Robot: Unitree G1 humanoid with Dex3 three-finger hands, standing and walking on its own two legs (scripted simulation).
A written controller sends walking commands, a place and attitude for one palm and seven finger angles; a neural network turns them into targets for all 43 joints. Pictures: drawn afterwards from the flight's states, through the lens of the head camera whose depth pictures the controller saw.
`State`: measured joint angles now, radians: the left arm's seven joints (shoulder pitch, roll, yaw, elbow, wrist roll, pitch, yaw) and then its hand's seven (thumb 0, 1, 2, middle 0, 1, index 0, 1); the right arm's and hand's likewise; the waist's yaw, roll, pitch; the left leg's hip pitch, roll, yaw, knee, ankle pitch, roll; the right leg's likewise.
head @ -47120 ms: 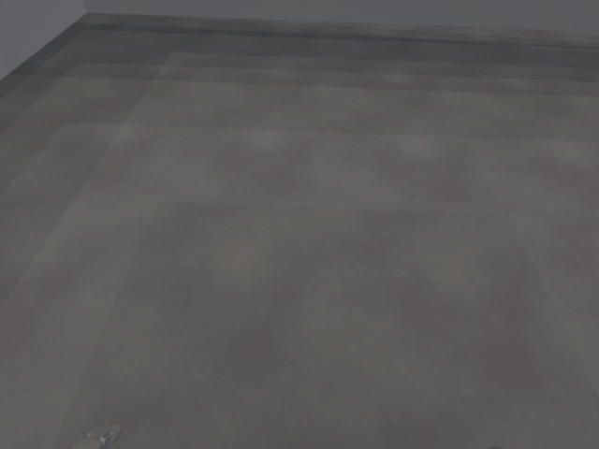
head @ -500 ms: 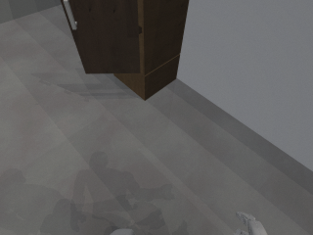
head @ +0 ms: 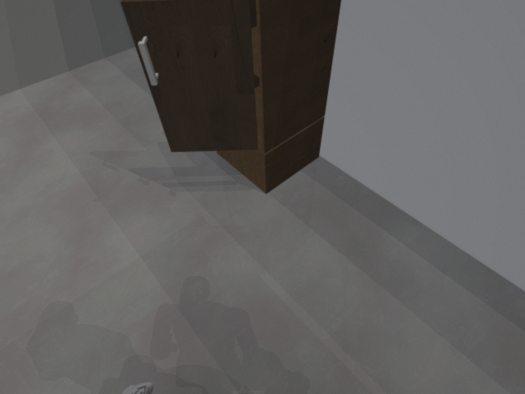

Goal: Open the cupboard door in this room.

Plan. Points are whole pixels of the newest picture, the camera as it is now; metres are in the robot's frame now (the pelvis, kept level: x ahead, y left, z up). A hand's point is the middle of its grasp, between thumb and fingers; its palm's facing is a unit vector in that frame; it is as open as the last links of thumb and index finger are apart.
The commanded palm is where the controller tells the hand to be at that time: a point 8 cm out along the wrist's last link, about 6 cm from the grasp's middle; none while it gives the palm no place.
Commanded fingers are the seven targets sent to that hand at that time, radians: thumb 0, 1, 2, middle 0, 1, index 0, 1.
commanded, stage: take the last steps up to it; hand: left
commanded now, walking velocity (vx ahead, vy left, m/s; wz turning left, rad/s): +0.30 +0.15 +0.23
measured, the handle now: (149, 61) +1.07 +0.42 -0.03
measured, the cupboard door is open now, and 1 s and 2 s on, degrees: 49 49 49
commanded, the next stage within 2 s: come to a stop and stand still in 1.28 s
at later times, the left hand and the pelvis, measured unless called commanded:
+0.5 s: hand out of the picture +0.01 +0.23 -0.18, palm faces +0.26 -0.95 -0.15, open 7.4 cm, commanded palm none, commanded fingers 0.00 0.90 0.90 -0.20 -0.30 -0.20 -0.30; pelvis +0.16 +0.10 -0.02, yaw +9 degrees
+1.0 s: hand (138, 244) +0.44 +0.32 -0.15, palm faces +0.02 -0.99 -0.16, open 7.4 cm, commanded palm none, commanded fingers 0.00 0.90 0.90 -0.20 -0.30 -0.20 -0.30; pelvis +0.33 +0.14 +0.01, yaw +3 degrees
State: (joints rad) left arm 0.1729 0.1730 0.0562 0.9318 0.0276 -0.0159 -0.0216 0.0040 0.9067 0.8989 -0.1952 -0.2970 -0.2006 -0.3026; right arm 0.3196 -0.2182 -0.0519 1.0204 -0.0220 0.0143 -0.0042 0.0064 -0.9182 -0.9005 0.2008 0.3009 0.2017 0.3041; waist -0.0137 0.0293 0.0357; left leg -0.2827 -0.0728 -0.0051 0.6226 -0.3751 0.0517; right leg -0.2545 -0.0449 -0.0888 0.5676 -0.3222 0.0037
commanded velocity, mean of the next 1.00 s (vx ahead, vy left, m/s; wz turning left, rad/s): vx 0.30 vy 0.07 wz -0.03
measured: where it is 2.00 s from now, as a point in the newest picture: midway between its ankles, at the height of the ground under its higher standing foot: (245, 319)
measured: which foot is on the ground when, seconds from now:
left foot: up 0.00-0.42, down 0.44-1.00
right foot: down 0.00-0.44, up 0.46-1.00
